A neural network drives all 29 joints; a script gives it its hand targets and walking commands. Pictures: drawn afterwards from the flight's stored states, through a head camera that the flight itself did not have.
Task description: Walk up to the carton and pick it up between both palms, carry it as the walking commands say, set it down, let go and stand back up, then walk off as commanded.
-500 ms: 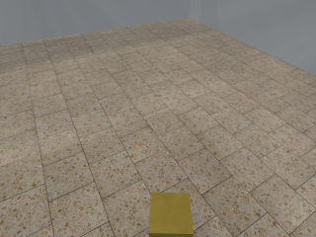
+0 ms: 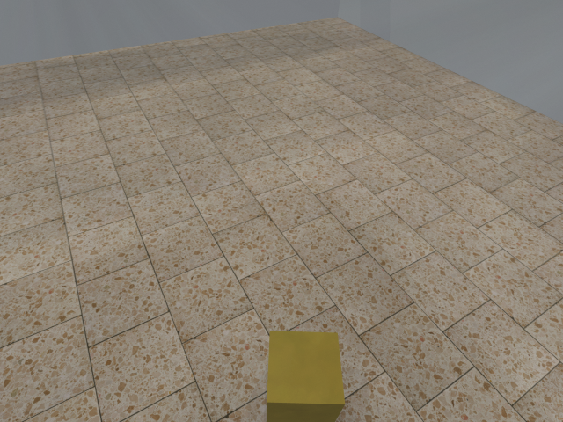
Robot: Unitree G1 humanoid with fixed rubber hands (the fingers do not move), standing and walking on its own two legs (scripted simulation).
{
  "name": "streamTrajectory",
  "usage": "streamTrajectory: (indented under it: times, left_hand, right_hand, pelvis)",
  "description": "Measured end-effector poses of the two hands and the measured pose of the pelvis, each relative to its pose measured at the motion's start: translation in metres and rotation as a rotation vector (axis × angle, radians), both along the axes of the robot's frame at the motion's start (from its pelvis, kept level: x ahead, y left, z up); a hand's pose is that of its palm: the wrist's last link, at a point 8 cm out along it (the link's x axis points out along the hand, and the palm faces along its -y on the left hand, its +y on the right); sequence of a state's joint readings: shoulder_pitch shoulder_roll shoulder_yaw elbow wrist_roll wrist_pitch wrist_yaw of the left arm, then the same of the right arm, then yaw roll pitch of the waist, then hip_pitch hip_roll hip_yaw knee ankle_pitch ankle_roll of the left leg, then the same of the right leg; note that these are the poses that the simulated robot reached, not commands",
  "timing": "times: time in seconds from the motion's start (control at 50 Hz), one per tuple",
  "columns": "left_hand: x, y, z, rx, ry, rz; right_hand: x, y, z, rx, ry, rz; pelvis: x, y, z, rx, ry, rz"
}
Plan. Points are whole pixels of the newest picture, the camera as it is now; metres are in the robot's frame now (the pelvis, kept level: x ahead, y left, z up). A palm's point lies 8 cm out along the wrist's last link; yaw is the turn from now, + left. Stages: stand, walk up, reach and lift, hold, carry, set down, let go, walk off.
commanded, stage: walk off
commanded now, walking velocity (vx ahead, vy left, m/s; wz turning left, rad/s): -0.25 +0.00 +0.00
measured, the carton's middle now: (301, 380) +0.41 -0.08 -0.65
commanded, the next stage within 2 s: stand in 0.26 s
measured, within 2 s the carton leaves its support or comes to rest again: neither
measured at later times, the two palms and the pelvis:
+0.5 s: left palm out of the picture -0.06 +0.20 -0.13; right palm out of the picture -0.10 -0.28 -0.14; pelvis -0.10 -0.03 +0.00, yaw +0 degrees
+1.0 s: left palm out of the picture -0.03 +0.25 -0.14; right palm out of the picture -0.24 -0.19 -0.10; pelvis -0.11 +0.02 +0.02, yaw -8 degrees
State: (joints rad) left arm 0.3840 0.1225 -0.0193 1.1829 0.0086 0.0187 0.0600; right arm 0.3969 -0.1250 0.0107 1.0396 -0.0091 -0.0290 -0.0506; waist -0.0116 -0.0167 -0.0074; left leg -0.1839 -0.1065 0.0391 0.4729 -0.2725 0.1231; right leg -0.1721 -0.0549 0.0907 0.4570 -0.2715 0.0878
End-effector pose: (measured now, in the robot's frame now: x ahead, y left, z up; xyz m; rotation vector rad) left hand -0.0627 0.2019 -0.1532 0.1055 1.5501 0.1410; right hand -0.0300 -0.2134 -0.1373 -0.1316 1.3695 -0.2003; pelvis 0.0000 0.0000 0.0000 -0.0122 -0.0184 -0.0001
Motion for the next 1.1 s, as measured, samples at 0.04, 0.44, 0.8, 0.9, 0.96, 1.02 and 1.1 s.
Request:
streamTrajectory:
  times: [0.04,0.44,0.8,0.9,0.96,1.02,1.1]
  left_hand:
    - [0.002,0.002,-0.001,0.008,-0.011,0.000]
    - [0.008,-0.003,0.018,0.115,-0.232,-0.062]
    - [-0.063,0.042,0.010,-0.014,-0.183,-0.031]
    - [-0.036,0.052,0.015,-0.036,-0.205,-0.090]
    - [-0.001,0.050,0.016,-0.041,-0.243,-0.134]
    - [0.045,0.040,0.016,-0.052,-0.295,-0.195]
    - [0.119,0.009,0.019,-0.085,-0.383,-0.282]
  right_hand:
    - [0.000,-0.003,-0.001,-0.010,-0.001,0.000]
    - [-0.056,-0.067,-0.007,-0.067,-0.039,0.004]
    - [-0.156,0.003,0.028,-0.079,-0.004,-0.059]
    - [-0.192,0.015,0.039,-0.088,0.043,-0.149]
    - [-0.207,0.022,0.041,-0.086,0.070,-0.201]
    - [-0.216,0.031,0.041,-0.075,0.096,-0.256]
    - [-0.221,0.045,0.037,-0.040,0.137,-0.331]
  pelvis:
    - [-0.005,-0.001,-0.002,0.000,0.001,-0.005]
    - [-0.088,-0.032,-0.003,-0.025,0.010,-0.015]
    - [-0.132,0.014,0.013,-0.057,0.026,-0.039]
    - [-0.126,0.020,0.019,-0.071,0.029,-0.090]
    - [-0.117,0.019,0.018,-0.068,0.029,-0.125]
    - [-0.104,0.015,0.016,-0.061,0.030,-0.160]
    - [-0.081,0.004,0.011,-0.052,0.035,-0.205]
